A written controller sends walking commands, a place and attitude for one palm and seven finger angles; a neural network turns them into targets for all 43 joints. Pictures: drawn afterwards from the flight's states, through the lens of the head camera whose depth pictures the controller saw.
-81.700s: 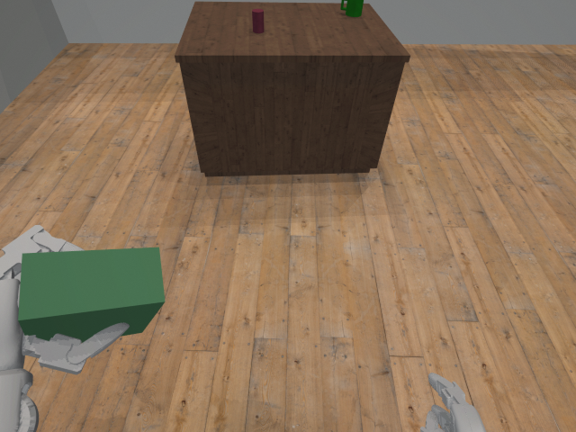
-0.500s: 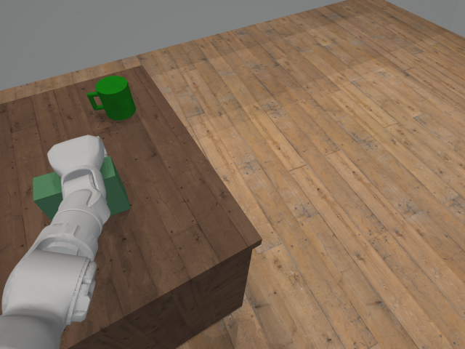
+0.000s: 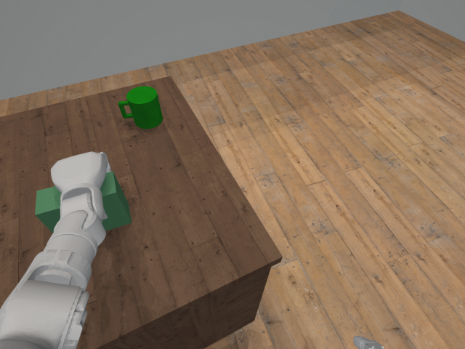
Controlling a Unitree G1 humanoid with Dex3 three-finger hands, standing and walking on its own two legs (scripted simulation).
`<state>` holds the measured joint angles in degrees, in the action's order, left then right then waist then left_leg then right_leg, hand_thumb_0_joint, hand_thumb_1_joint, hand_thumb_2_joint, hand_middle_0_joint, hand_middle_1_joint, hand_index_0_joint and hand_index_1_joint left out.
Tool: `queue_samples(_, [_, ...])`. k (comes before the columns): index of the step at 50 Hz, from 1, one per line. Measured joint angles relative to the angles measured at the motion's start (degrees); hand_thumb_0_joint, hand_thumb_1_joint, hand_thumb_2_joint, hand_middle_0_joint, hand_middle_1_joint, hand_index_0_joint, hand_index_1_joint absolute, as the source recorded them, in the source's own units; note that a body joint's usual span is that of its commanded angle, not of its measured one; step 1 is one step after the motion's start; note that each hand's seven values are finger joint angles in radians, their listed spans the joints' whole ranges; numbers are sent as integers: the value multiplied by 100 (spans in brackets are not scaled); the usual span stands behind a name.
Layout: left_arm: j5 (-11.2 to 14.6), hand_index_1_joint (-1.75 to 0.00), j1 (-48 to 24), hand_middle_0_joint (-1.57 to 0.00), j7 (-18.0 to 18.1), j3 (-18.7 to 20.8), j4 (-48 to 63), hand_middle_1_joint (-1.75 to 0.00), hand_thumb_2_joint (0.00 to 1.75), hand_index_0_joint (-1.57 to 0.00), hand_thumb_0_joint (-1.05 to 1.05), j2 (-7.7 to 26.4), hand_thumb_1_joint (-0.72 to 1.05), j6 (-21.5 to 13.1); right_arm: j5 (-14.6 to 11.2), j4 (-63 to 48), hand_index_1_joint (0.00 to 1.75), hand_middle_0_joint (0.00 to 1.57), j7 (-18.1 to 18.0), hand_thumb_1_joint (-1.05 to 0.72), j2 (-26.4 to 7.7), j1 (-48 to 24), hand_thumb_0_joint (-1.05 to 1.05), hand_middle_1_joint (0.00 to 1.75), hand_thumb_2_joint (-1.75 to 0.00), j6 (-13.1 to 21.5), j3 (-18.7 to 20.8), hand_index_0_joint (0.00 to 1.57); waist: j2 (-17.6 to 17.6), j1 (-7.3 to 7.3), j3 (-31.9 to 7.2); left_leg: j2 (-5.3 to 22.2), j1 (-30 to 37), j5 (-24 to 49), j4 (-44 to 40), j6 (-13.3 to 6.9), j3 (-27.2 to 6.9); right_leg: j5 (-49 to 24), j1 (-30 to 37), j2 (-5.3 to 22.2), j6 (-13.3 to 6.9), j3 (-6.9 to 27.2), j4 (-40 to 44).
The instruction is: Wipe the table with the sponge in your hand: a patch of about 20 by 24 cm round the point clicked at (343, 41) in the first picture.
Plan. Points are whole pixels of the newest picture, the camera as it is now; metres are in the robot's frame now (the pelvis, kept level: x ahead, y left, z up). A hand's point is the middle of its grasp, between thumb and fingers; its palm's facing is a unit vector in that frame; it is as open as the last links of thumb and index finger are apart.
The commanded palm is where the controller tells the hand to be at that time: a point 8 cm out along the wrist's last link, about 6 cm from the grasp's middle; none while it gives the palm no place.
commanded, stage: wipe back along the first lane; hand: left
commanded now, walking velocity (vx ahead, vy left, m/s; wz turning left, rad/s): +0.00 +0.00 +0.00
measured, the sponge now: (91, 212) +0.38 +0.31 -0.03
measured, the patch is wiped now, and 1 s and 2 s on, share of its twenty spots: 0.95 0.95 1.00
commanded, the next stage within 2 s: lift the sponge slowly off the table in 1.74 s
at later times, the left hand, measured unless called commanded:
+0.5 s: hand (78, 208) +0.35 +0.31 +0.02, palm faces -0.08 -0.05 -1.00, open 9.7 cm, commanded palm +0.32 +0.29 +0.07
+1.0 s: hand (84, 228) +0.31 +0.28 +0.02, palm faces -0.05 -0.04 -1.00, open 9.7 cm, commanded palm +0.27 +0.26 +0.07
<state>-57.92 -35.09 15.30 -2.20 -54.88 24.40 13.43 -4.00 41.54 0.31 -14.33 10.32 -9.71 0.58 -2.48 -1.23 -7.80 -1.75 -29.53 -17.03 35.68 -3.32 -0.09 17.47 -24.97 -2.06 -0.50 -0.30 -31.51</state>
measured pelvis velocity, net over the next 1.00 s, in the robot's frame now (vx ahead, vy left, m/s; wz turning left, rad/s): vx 0.00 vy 0.00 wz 0.02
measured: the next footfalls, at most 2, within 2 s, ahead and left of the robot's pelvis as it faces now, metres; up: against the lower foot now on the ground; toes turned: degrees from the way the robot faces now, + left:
none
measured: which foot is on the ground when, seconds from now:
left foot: down 0.00-1.00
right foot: down 0.00-1.00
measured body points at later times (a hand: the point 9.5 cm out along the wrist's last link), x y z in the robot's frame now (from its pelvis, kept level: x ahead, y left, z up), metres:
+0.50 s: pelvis +0.01 -0.01 +0.00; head +0.03 -0.01 +0.45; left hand +0.35 +0.30 +0.08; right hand +0.15 -0.27 -0.12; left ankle +0.00 +0.08 -0.73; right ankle -0.03 -0.12 -0.73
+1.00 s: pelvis +0.00 +0.00 +0.00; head +0.00 -0.02 +0.45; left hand +0.31 +0.28 +0.08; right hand +0.18 -0.24 -0.10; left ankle +0.00 +0.08 -0.73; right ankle -0.03 -0.12 -0.73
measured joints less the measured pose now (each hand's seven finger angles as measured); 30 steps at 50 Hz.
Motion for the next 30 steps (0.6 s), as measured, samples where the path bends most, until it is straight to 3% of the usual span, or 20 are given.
queue_samples(5, [-104,-144,108,-79,-126,138,31,-142,105,-81,-1,204,-51,55,-5,-59,30,20,-4,-90,-16,-68,0,30,-89,-59,-40,20,20,-13,26,15,97,-10,-58,30,-29,11,104,-18,-33,-23,66])
queue_samples(11, [51,-145,450,-79,-358,61,392,-143,105,-80,-1,389,-51,18,-35,-121,30,20,-35,-90,-117,24,0,30,-89,-89,41,20,-29,51,64,38,227,-16,-131,50,-82,-15,282,-46,-56,-67,220])
queue_samples(20, [141,-147,975,-76,-336,-42,1062,-145,105,-78,-1,286,-49,-78,-51,-112,30,20,-52,-91,-204,35,0,30,-89,-163,106,20,-47,145,94,31,345,-18,-167,58,-102,-9,407,-42,-68,-85,260])
queue_samples(30, [197,-148,1389,-75,-200,-124,1585,-146,105,-77,-1,34,-48,233,-78,-190,30,20,-26,-91,-124,-126,0,30,-89,-185,47,20,-64,201,65,4,427,15,-178,43,-84,-13,462,-13,-51,-70,214])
